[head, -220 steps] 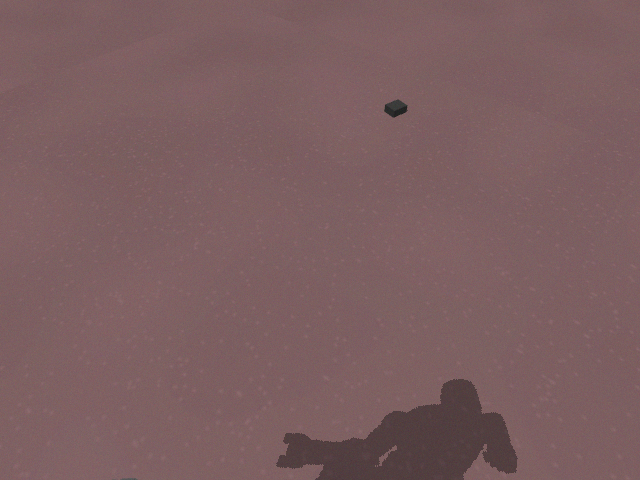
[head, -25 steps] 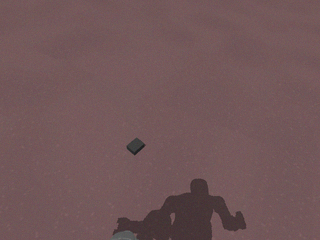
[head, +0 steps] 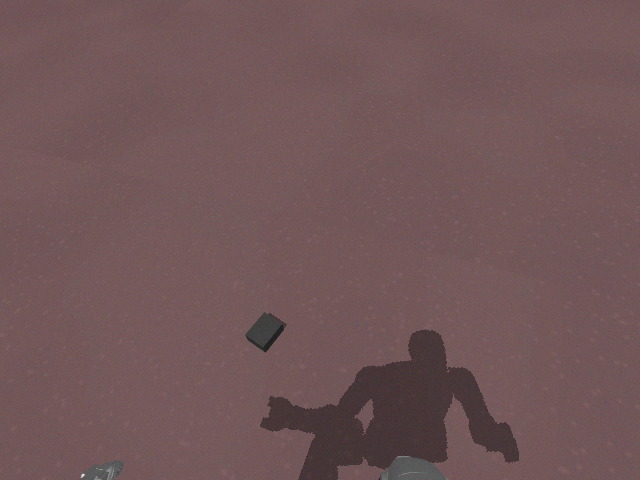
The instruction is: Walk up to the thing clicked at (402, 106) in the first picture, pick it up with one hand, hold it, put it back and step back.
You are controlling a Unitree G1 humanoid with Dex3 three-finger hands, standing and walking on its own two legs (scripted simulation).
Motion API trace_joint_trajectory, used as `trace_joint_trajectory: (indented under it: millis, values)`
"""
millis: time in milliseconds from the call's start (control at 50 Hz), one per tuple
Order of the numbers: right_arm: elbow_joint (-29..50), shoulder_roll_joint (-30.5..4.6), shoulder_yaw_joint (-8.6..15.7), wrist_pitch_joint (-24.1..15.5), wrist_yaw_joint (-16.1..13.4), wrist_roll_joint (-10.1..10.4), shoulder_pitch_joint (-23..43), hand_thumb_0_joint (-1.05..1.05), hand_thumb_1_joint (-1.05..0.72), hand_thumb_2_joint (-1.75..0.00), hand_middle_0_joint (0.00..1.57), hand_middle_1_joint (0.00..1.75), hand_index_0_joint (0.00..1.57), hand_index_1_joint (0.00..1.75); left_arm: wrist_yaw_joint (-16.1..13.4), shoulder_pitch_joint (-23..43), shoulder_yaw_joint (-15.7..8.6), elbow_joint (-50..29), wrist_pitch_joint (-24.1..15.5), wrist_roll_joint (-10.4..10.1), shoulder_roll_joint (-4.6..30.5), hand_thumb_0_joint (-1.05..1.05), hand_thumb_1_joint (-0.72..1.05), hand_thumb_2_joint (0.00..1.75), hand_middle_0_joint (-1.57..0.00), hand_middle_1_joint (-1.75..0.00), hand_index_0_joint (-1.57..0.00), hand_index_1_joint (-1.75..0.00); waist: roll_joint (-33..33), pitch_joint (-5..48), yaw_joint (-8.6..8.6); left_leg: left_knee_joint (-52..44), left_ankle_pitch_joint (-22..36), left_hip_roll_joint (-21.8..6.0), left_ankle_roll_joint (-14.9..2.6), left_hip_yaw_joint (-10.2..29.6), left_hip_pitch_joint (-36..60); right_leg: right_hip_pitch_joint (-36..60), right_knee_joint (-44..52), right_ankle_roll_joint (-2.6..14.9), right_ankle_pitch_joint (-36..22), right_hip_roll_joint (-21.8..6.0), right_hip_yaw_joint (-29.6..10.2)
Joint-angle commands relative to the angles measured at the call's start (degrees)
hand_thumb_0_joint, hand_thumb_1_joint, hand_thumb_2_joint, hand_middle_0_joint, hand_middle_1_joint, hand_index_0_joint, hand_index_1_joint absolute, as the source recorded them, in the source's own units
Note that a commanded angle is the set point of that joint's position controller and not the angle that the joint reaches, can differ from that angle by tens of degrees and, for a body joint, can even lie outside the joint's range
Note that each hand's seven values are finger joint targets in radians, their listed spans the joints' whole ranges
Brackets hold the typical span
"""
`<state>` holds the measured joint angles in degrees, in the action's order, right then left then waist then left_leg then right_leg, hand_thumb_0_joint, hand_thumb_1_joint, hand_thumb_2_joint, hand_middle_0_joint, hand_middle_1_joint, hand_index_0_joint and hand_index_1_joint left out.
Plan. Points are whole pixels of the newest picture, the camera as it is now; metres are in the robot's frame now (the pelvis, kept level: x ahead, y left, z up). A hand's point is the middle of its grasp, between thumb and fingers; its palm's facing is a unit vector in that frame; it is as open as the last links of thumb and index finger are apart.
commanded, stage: walk up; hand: left
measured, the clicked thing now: (264, 332) +0.64 +0.24 -0.73
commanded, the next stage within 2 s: none
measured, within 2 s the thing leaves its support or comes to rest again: neither
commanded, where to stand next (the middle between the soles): +0.23 +0.02 m, yaw +1 degrees
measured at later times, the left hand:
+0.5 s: hand (124, 473) +0.16 +0.31 -0.16, palm faces -0.02 -0.94 -0.33, open 7.4 cm
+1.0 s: hand (144, 424) +0.22 +0.28 -0.13, palm faces -0.05 -0.92 -0.38, open 7.4 cm
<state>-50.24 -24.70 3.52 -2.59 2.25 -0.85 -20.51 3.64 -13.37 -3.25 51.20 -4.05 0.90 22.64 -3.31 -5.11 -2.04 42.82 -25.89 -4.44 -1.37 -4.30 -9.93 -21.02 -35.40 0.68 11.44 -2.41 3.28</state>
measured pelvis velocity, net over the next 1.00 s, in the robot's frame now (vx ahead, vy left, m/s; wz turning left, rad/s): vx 0.15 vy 0.02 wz -0.02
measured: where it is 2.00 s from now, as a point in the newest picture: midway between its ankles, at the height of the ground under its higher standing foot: outside the picture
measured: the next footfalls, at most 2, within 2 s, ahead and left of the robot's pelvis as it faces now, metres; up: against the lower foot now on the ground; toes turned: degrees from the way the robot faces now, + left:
left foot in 0.40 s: +0.24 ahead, +0.14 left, +0.00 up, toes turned +1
right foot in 0.80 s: +0.23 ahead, -0.11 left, +0.00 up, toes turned -2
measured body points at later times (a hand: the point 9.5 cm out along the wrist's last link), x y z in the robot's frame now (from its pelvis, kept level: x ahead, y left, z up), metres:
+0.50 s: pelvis +0.12 +0.04 +0.00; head +0.13 +0.07 +0.45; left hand +0.16 +0.36 -0.14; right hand +0.21 -0.28 -0.09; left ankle +0.21 +0.14 -0.72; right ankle +0.09 -0.10 -0.68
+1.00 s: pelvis +0.15 +0.02 +0.01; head +0.16 +0.00 +0.45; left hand +0.22 +0.33 -0.11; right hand +0.23 -0.28 -0.13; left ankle +0.21 +0.14 -0.72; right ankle +0.20 -0.11 -0.72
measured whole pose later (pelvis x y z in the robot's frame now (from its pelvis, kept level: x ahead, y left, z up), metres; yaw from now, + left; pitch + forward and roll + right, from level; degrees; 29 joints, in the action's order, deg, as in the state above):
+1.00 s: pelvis +0.15 +0.02 +0.01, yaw -1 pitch -3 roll +0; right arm -56.7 -21.4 0.5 -0.5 1.4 0.0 -9.9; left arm 0.9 -11.4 -0.1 57.7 -0.6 0.5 20.3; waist -2.7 -4.5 0.1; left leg 33.4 -12.6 -1.5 -0.5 -3.0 -17.2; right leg -17.0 -34.3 -0.9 14.2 -2.1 0.9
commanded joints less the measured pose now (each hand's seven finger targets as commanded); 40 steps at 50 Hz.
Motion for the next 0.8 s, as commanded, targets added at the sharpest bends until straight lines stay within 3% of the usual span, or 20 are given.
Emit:
trace_joint_trajectory:
  millis: [0, 40, 60, 100, 160, 200, 260, 320, 360, 380, 400, 420, 440, 500, 540, 580, 660, 720, 760, 780]
  values:
    - [5.31, -12.49, 2.48, -1.29, -1.58, 0.15, 0.25, 0.00, -0.90, -0.90, 0.20, 0.30, 0.20, 0.30, -2.47, -9.50, -5.45, -2.70, -1.51, -1.34, 19.74, 0.00, 0.90, 0.90, -0.20, -0.30, -0.20, -0.30, 13.99, 4.29, 6.19, 22.20, -3.88, 1.14, -0.81, 6.41, -26.72, 21.10, 19.30, 15.04, 5.97, -21.62, -36.08]
    - [3.54, -11.37, 2.34, -1.10, -0.96, 1.46, -0.22, 0.00, -0.90, -0.90, 0.20, 0.30, 0.20, 0.30, -2.94, -6.25, -4.15, -3.85, -1.56, -1.70, 16.07, 0.00, 0.90, 0.90, -0.20, -0.30, -0.20, -0.30, 11.14, 2.62, 4.05, 20.63, 1.54, 0.01, -0.82, 8.77, -24.76, 18.32, 18.11, 11.55, -4.42, -14.97, -21.28]
    - [2.89, -10.07, 2.13, -0.65, -0.75, 1.34, -1.45, 0.00, -0.90, -0.90, 0.20, 0.30, 0.20, 0.30, -3.05, -5.20, -3.65, -3.89, -1.59, -1.82, 15.22, 0.00, 0.90, 0.90, -0.20, -0.30, -0.20, -0.30, 12.47, 2.57, 2.71, 18.16, 3.98, -0.23, -0.47, 7.90, -22.19, 15.35, 17.95, 9.11, -7.70, -12.62, -16.62]
    - [2.67, -9.76, 2.16, -0.20, -0.15, 0.92, -1.41, 0.00, -0.90, -0.90, 0.20, 0.30, 0.20, 0.30, -2.99, -5.50, -3.42, -4.65, -1.99, -1.29, 14.91, 0.00, 0.90, 0.90, -0.20, -0.30, -0.20, -0.30, 12.68, 3.28, 2.87, 16.89, 7.18, 0.82, -0.03, 6.69, -19.88, 13.08, 17.70, 9.93, -12.24, -10.82, -12.83]
    - [3.13, -9.30, 2.63, 0.16, 0.54, 0.44, 0.37, 0.00, -0.90, -0.90, 0.20, 0.30, 0.20, 0.30, -2.80, -4.46, -3.64, -6.10, -1.99, -0.87, 15.14, 0.00, 0.90, 0.90, -0.20, -0.30, -0.20, -0.30, 12.84, 1.97, 2.60, 9.81, 10.12, 0.17, 1.55, 5.62, -21.08, 12.05, 20.15, 11.34, -4.01, -10.72, -9.96]
    - [3.94, -9.12, 2.69, 0.02, 0.95, -0.02, 3.43, 0.00, -0.90, -0.90, 0.20, 0.30, 0.20, 0.30, -2.58, -4.79, -3.98, -6.69, -1.88, -0.51, 15.65, 0.00, 0.90, 0.90, -0.20, -0.30, -0.20, -0.30, 13.12, 1.01, 3.59, 4.42, 10.41, -1.07, 2.00, 4.56, -20.78, 10.36, 21.31, 12.36, 2.97, -11.71, -10.00]
    - [4.51, -8.68, 2.70, -0.82, 1.27, -0.30, 6.76, 0.00, -0.90, -0.90, 0.20, 0.30, 0.20, 0.30, -2.26, -5.72, -3.99, -7.21, -1.65, -0.13, 15.96, 0.00, 0.90, 0.90, -0.20, -0.30, -0.20, -0.30, 11.81, 0.39, 4.94, -3.76, 12.81, -0.92, 1.81, 3.28, -16.15, 8.08, 19.24, 11.97, 3.92, -11.96, -9.28]
    - [2.76, -7.99, 2.79, -1.42, 0.58, -0.30, 3.67, 0.00, -0.90, -0.90, 0.20, 0.30, 0.20, 0.30, -2.62, -2.39, -3.16, -7.44, -1.01, -0.49, 16.07, 0.00, 0.90, 0.90, -0.20, -0.30, -0.20, -0.30, 9.66, 2.77, 1.93, -9.04, 17.99, 0.65, 0.93, 1.72, -5.27, 3.16, 12.02, 10.50, -2.58, -12.42, -7.04]
    - [0.90, -9.41, 3.46, -1.93, -0.35, -0.52, -0.25, 0.00, -0.90, -0.90, 0.20, 0.30, 0.20, 0.30, -2.77, -3.27, -1.55, -7.47, -0.28, -0.54, 12.76, 0.00, 0.90, 0.90, -0.20, -0.30, -0.20, -0.30, 3.38, 5.57, -0.39, -12.69, 17.22, 2.98, -0.42, 1.47, 4.90, -1.36, 1.41, 7.49, -3.03, -9.10, -4.68]
    - [0.41, -12.53, 4.24, -2.19, -1.02, -0.89, -3.59, 0.00, -0.90, -0.90, 0.20, 0.30, 0.20, 0.30, -2.78, -5.14, -0.52, -7.46, 0.00, -0.78, 9.80, 0.00, 0.90, 0.90, -0.20, -0.30, -0.20, -0.30, -6.47, 7.34, -1.65, -19.07, 8.61, -2.77, -2.30, 9.68, 7.56, -3.90, -10.18, 5.35, 1.68, -5.00, -1.01]
    - [1.96, -16.78, 4.90, -2.48, -1.20, -1.14, -2.60, 0.00, -0.90, -0.90, 0.20, 0.30, 0.20, 0.30, -2.71, -9.18, 0.34, -7.34, 0.37, -1.14, 6.25, 0.00, 0.90, 0.90, -0.20, -0.30, -0.20, -0.30, -16.38, 7.04, 0.39, -25.05, 3.44, -14.22, -6.13, 30.54, 10.14, -13.29, -21.17, 1.62, 18.98, 3.00, 0.11]
    - [3.54, -18.60, 5.28, -2.29, -1.21, -0.07, -0.51, 0.00, -0.90, -0.90, 0.20, 0.30, 0.20, 0.30, -3.55, -11.26, -1.24, -5.04, 1.36, -0.90, 11.76, 0.00, 0.90, 0.90, -0.20, -0.30, -0.20, -0.30, -8.46, 6.18, 0.70, -29.39, -6.01, -19.59, -11.51, 37.90, 5.42, -13.14, -25.42, 2.05, 21.34, 2.30, -3.19]
    - [3.19, -18.45, 5.59, -1.85, -1.10, 0.84, 0.53, 0.00, -0.90, -0.90, 0.20, 0.30, 0.20, 0.30, -3.83, -9.72, -1.87, -4.26, 1.70, -0.50, 14.88, 0.00, 0.90, 0.90, -0.20, -0.30, -0.20, -0.30, -7.34, 2.80, 0.49, -30.01, -9.99, -19.65, -13.57, 37.91, 0.85, -12.56, -28.21, 2.44, 20.51, -0.34, -5.23]
    - [4.17, -13.39, 3.64, -2.22, -1.70, 0.57, 3.25, 0.00, -0.90, -0.90, 0.20, 0.30, 0.20, 0.30, -3.42, -9.28, -2.05, -2.41, 1.95, -0.72, 13.76, 0.00, 0.90, 0.90, -0.20, -0.30, -0.20, -0.30, -5.19, 1.94, 1.79, -27.50, 8.48, -11.56, -8.28, 21.08, -0.43, -10.24, -24.51, 2.17, 12.91, -1.79, -8.48]
    - [3.94, -13.20, 3.49, -2.39, -1.83, 0.66, 3.87, 0.00, -0.90, -0.90, 0.20, 0.30, 0.20, 0.30, -3.14, -10.54, -1.86, -1.02, 2.30, -0.67, 12.66, 0.00, 0.90, 0.90, -0.20, -0.30, -0.20, -0.30, -6.25, 3.17, 2.17, -26.29, 13.65, -10.17, -8.36, 16.30, -2.63, -6.93, -22.80, 1.20, 10.16, -1.54, -6.56]
    - [4.63, -12.77, 3.28, -1.98, -2.09, 0.37, 5.34, 0.00, -0.90, -0.90, 0.20, 0.30, 0.20, 0.30, -3.18, -10.00, -1.56, -0.64, 2.57, -0.47, 11.61, 0.00, 0.90, 0.90, -0.20, -0.30, -0.20, -0.30, -6.63, 3.47, 2.07, -25.76, 13.07, -10.24, -10.00, 14.00, -3.23, -5.68, -17.71, 0.10, 9.97, -1.81, -5.05]
    - [4.60, -12.32, 2.44, -1.31, -2.25, -0.01, 7.24, 0.00, -0.90, -0.90, 0.20, 0.30, 0.20, 0.30, -3.27, -6.88, -1.45, 0.09, 2.59, -0.43, 10.00, 0.00, 0.90, 0.90, -0.20, -0.30, -0.20, -0.30, -6.25, 3.72, 1.94, -23.36, 16.18, -9.76, -9.68, 11.11, -7.93, 0.65, -8.29, -0.51, 7.29, -1.64, -3.04]
    - [4.42, -12.52, 2.19, -0.18, -2.08, 0.14, 8.96, 0.00, -0.90, -0.90, 0.20, 0.30, 0.20, 0.30, -3.67, -7.13, -1.52, 1.63, 2.58, -0.41, 10.09, 0.00, 0.90, 0.90, -0.20, -0.30, -0.20, -0.30, -5.71, 4.73, 2.28, -20.92, 11.61, -9.97, -9.66, 11.69, -10.79, 5.18, -5.01, -0.31, 7.00, 0.00, -1.71]
    - [4.43, -11.05, 1.40, 0.73, -1.97, 0.68, 11.65, 0.00, -0.90, -0.90, 0.20, 0.30, 0.20, 0.30, -4.05, -8.40, -1.35, 3.15, 2.06, -0.11, 9.32, 0.00, 0.90, 0.90, -0.20, -0.30, -0.20, -0.30, -2.66, 6.26, 4.26, -15.68, 8.54, -8.59, -7.76, 10.44, -12.77, 11.33, 4.14, 0.64, 3.08, 0.87, -1.29]
    - [3.99, -8.61, 0.43, 0.93, -1.94, 1.06, 11.45, 0.00, -0.90, -0.90, 0.20, 0.30, 0.20, 0.30, -4.33, -7.56, -1.46, 3.14, 1.56, 0.18, 10.05, 0.00, 0.90, 0.90, -0.20, -0.30, -0.20, -0.30, 0.73, 6.42, 4.83, -12.42, 8.45, -6.89, -5.14, 8.94, -13.82, 12.95, 8.63, 1.56, 2.11, -0.25, -3.79]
